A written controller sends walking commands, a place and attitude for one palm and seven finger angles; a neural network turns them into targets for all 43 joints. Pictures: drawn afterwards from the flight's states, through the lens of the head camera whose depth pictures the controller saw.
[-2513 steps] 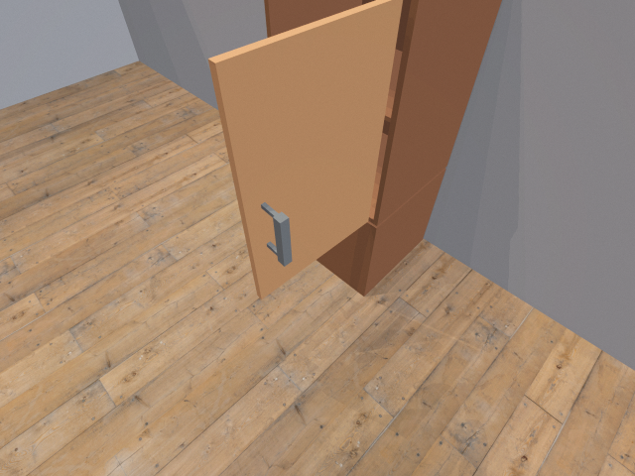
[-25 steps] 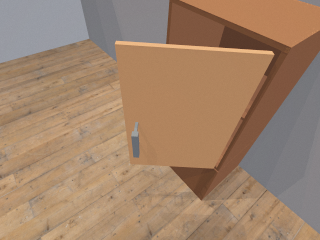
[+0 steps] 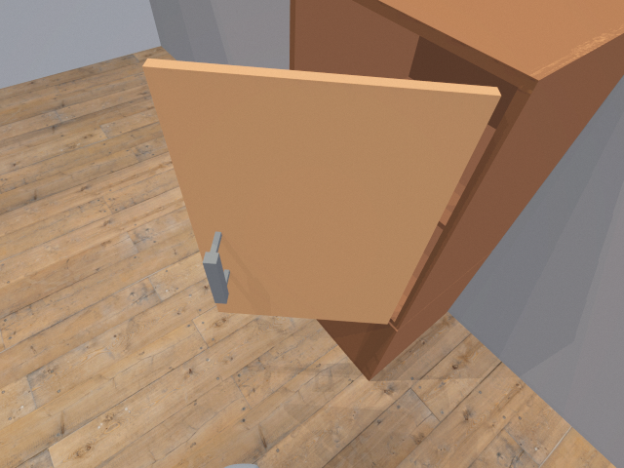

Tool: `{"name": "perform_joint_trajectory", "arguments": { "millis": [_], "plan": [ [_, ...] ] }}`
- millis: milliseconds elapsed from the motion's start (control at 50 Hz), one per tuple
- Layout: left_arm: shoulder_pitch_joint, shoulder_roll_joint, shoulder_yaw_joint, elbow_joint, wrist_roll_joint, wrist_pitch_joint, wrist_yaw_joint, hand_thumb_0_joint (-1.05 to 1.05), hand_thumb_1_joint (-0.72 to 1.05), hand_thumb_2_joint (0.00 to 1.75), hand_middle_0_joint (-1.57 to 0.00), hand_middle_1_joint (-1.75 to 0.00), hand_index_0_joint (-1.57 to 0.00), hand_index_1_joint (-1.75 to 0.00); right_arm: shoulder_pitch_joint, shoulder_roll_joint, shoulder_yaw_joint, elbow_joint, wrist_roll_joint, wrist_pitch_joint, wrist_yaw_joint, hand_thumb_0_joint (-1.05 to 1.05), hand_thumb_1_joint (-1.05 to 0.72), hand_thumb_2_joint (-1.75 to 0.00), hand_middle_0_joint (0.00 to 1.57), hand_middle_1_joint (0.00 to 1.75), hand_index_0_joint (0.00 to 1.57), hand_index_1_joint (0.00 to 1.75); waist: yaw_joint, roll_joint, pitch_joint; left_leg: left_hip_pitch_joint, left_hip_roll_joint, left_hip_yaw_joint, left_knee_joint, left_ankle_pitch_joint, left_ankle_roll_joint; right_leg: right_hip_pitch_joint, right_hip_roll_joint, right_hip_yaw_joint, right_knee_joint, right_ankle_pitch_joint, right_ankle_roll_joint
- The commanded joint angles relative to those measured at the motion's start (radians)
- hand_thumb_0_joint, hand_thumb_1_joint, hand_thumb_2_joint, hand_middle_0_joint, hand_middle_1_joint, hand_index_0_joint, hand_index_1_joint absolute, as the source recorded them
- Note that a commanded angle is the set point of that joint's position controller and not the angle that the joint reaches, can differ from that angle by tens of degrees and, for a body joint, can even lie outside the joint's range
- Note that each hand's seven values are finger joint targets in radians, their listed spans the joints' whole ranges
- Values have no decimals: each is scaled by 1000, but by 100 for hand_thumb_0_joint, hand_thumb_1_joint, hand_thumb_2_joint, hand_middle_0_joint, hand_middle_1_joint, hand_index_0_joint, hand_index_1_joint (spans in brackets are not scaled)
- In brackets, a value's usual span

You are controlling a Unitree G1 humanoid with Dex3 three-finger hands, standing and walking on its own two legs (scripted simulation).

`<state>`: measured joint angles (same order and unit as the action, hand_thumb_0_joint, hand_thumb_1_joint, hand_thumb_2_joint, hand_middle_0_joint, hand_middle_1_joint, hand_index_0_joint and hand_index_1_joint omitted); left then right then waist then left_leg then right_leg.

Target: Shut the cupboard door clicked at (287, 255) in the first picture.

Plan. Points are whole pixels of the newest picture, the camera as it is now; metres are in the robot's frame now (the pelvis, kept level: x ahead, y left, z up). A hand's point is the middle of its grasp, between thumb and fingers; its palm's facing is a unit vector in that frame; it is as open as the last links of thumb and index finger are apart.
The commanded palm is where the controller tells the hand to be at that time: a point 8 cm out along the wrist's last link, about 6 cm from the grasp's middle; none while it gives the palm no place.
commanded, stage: come to a stop and stand still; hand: left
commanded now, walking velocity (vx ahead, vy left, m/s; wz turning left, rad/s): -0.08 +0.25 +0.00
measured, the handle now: (219, 268) +0.44 +0.19 -0.10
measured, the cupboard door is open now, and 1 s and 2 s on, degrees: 48 48 48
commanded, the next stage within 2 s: look again from close up in 1.34 s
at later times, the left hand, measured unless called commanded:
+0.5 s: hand out of the picture +0.02 +0.21 -0.17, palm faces +0.02 -0.97 -0.24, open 7.4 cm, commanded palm none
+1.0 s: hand out of the picture -0.04 +0.22 -0.18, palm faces +0.00 -0.99 -0.15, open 7.4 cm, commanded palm none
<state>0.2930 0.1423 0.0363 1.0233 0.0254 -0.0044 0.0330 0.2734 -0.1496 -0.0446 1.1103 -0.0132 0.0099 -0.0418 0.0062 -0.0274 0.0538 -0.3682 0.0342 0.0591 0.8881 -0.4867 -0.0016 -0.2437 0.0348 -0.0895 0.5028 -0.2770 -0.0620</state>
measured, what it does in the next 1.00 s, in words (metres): steps on the spot: left foot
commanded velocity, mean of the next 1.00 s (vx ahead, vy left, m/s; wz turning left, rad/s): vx -0.02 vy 0.02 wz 0.00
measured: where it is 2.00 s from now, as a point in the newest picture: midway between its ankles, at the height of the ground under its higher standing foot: outside the picture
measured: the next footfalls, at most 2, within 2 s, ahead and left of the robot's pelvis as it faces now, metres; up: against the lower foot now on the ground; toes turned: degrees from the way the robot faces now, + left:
left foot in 0.08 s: +0.04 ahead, +0.09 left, +0.00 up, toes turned +2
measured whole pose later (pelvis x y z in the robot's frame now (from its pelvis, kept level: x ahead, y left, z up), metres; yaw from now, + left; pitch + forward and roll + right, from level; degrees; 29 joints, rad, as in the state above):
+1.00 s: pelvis -0.03 +0.05 +0.00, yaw -1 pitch -1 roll -1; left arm 0.36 0.16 -0.02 1.05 0.02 0.00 0.03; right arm 0.31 -0.16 0.00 1.06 -0.01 -0.01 -0.01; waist 0.00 -0.03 0.01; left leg -0.23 -0.08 0.10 0.42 -0.19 0.12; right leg -0.23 -0.04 -0.04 0.45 -0.21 0.01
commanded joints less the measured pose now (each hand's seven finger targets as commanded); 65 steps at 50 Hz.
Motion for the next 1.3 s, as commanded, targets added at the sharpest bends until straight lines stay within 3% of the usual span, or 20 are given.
{"name": "perform_joint_trajectory", "arguments": {
  "millis": [0,40,100,120,140,160,280,300,320,340,380,400,420,460,480,520,600,780,1000,1280],
  "plan": [
    [78,123,8,-20,-4,-28,11,0,90,90,-20,-30,-20,-30,48,21,25,-42,11,-19,7,0,-90,-90,20,30,20,30,1,1,-53,109,-16,-7,-309,150,-23,62,-278,247,-121,547,-131],
    [61,125,9,-19,-14,-25,13,0,90,90,-20,-30,-20,-30,74,1,23,-33,15,-17,3,0,-90,-90,20,30,20,30,-15,-14,-56,197,-15,-13,-455,287,-19,47,-259,233,-79,550,-81],
    [70,100,8,-23,-16,-16,16,0,90,90,-20,-30,-20,-30,27,-73,13,-58,6,-15,-6,0,-90,-90,20,30,20,30,9,47,-73,236,95,-79,-416,600,25,48,-192,189,-64,468,9],
    [73,98,6,-22,-11,-8,21,0,90,90,-20,-30,-20,-30,1,-70,10,-65,5,-13,-8,0,-90,-90,20,30,20,30,12,117,-30,209,99,-100,-421,633,42,32,-191,191,-53,431,15],
    [73,107,5,-15,-12,-5,21,0,90,90,-20,-30,-20,-30,-14,-67,13,-72,4,-13,-8,0,-90,-90,20,30,20,30,18,135,-31,203,98,-112,-432,648,50,50,-187,177,-50,400,14],
    [79,109,3,-13,-11,-5,20,0,90,90,-20,-30,-20,-30,-19,-76,13,-79,3,-10,-8,0,-90,-90,20,30,20,30,18,111,-33,204,98,-113,-428,654,51,55,-185,182,-48,398,9],
    [56,99,-6,-26,-8,-1,15,0,90,90,-20,-30,-20,-30,-42,-84,12,-105,2,-4,4,0,-90,-90,20,30,20,30,8,16,-28,184,81,-123,-483,416,43,27,-179,186,-91,229,4],
    [139,125,-10,-5,0,-22,50,0,90,90,-20,-30,-20,-30,-112,-145,3,-181,13,-21,11,0,-90,-90,20,30,20,30,24,123,-57,203,83,-68,-301,503,20,13,-225,236,-81,555,31],
    [115,168,-4,-24,-3,-37,50,0,90,90,-20,-30,-20,-30,-63,-105,14,-196,14,-22,11,0,-90,-90,20,30,20,30,-17,93,-153,171,38,-68,-286,540,3,132,-275,262,-35,859,-7],
    [80,176,2,-49,-7,-37,44,0,90,90,-20,-30,-20,-30,-5,-74,7,-181,9,-21,12,0,-90,-90,20,30,20,30,-32,30,-200,156,15,-64,-341,361,7,175,-299,257,13,801,-45],
    [27,145,-12,-79,-8,-31,38,0,90,90,-20,-30,-20,-30,-5,-93,6,-189,7,-12,17,0,-90,-90,20,30,20,30,-37,-101,-168,167,30,-83,-401,305,19,108,-243,202,-17,468,-34],
    [11,135,-15,-89,-7,-24,33,0,90,90,-20,-30,-20,-30,-15,-102,3,-193,5,-11,20,0,-90,-90,20,30,20,30,-34,-98,-118,173,39,-98,-416,303,27,40,-214,195,-45,273,-21],
    [1,132,-16,-94,-4,-18,30,0,90,90,-20,-30,-20,-30,-20,-104,4,-194,1,-15,22,0,-90,-90,20,30,20,30,-28,-18,-68,167,49,-113,-442,343,35,-5,-187,184,-48,185,-16],
    [12,127,-19,-97,-5,-8,25,0,90,90,-20,-30,-20,-30,-39,-121,9,-204,-4,-14,25,0,-90,-90,20,30,20,30,-11,6,35,72,75,-174,-516,236,56,-38,-140,161,-68,-20,1],
    [19,129,-19,-96,-3,-6,22,0,90,90,-20,-30,-20,-30,-44,-128,9,-207,-5,-14,27,0,-90,-90,20,30,20,30,-6,13,75,30,75,-192,-553,152,59,-48,-130,156,-74,-63,3],
    [34,133,-17,-100,0,-3,18,0,90,90,-20,-30,-20,-30,-35,-133,7,-209,-8,-16,29,0,-90,-90,20,30,20,30,2,35,89,-16,76,-208,-601,60,63,-29,-119,143,-68,-71,1],
    [57,132,-18,-99,-2,0,12,0,90,90,-20,-30,-20,-30,-20,-152,10,-202,-9,-23,31,0,-90,-90,20,30,20,30,8,44,38,-20,85,-231,-647,-9,66,20,-111,121,-48,-45,9],
    [74,123,-29,-71,-5,-6,7,0,90,90,-20,-30,-20,-30,22,-151,19,-151,-4,-31,30,0,-90,-90,20,30,20,30,0,45,2,27,79,-225,-661,18,60,28,-125,127,-83,-22,11],
    [111,89,-43,0,-6,-11,10,0,90,90,-20,-30,-20,-30,50,-129,27,-86,4,-36,23,0,-90,-90,20,30,20,30,-5,43,32,65,84,-214,-678,55,53,17,-131,126,-105,31,22],
    [121,68,-47,45,-8,-12,17,0,90,90,-20,-30,-20,-30,52,-103,35,-33,8,-45,13,0,-90,-90,20,30,20,30,-4,34,24,145,82,-181,-651,253,43,30,-144,125,-113,116,35]
  ]
}}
